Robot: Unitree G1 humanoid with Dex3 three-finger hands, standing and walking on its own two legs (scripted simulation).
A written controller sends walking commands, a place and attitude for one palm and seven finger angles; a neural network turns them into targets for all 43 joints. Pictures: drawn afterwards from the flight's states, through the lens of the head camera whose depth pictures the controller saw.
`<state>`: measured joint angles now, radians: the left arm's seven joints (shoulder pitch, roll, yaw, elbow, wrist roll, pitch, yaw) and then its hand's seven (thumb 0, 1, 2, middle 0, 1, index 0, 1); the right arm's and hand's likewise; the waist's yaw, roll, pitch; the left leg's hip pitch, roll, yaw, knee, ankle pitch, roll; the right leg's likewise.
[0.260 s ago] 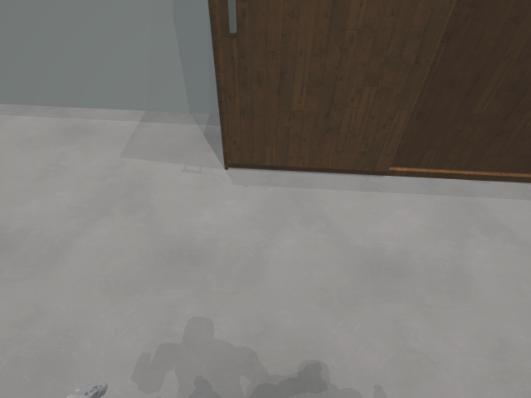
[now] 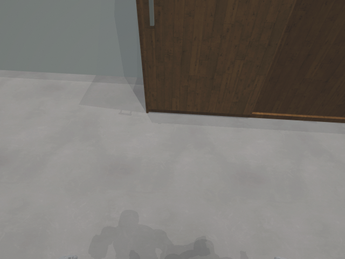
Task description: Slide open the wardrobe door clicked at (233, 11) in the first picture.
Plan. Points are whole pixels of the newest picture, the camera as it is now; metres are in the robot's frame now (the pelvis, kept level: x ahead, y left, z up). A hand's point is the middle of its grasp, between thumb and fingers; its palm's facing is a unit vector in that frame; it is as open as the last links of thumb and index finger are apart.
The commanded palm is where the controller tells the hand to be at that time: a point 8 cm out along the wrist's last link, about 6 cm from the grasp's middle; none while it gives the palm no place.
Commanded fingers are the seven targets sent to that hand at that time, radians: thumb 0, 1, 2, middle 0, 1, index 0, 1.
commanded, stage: stand and wait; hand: left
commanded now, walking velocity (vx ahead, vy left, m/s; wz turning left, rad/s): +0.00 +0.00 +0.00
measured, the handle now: out of the picture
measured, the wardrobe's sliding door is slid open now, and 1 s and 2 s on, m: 0.00 0.00 0.00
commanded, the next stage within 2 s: look at it before walking up in 0.56 s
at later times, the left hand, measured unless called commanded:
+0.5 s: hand out of the picture +0.06 +0.24 -0.15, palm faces -0.02 -0.94 -0.34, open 7.4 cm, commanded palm none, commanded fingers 0.00 0.90 0.90 -0.20 -0.30 -0.20 -0.30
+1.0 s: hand out of the picture +0.07 +0.24 -0.15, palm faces -0.03 -0.94 -0.34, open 7.4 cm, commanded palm none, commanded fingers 0.00 0.90 0.90 -0.20 -0.30 -0.20 -0.30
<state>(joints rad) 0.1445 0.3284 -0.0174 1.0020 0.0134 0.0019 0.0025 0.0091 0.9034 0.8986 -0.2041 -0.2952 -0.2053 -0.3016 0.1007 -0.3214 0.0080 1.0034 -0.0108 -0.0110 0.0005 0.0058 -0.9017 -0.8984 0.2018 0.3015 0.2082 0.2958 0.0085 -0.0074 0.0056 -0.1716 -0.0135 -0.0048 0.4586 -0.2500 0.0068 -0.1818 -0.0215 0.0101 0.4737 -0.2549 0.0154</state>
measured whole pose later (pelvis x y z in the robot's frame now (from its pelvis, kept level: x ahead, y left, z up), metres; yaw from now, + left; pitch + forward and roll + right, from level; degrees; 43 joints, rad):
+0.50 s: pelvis -0.01 -0.01 +0.00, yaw +0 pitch -2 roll +0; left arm 0.15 0.35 -0.01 1.08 0.01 0.00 0.00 0.01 0.90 0.90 -0.20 -0.30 -0.20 -0.30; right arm 0.15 -0.34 0.00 1.11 -0.01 -0.01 0.00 0.01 -0.90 -0.90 0.20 0.30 0.21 0.30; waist 0.00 0.00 0.02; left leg -0.16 0.00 -0.01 0.40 -0.20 -0.01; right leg -0.17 -0.01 0.00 0.41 -0.20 0.00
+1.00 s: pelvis -0.01 -0.01 +0.01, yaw +0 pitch -2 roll +0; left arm 0.15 0.34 -0.01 1.08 0.01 -0.01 0.00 0.01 0.90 0.90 -0.20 -0.30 -0.20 -0.30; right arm 0.13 -0.34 0.01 1.11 0.00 -0.01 0.00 0.01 -0.90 -0.90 0.20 0.30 0.21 0.30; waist 0.00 0.00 0.02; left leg -0.15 0.01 -0.01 0.38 -0.19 -0.01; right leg -0.16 0.00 0.01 0.39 -0.20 0.00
